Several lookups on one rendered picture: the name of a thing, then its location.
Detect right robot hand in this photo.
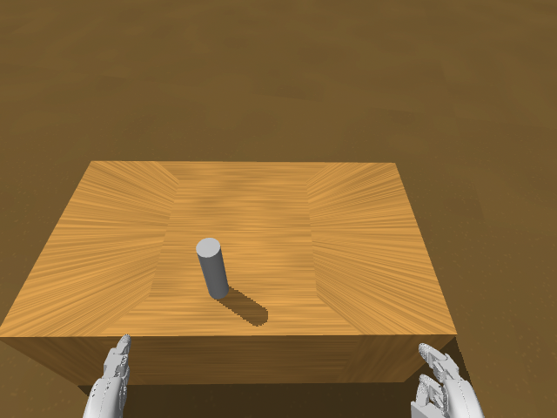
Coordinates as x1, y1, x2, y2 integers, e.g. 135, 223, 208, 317
411, 343, 485, 418

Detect left robot hand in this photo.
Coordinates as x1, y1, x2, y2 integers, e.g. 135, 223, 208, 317
83, 334, 131, 418

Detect can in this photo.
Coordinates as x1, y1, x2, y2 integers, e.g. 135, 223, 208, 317
196, 238, 229, 299

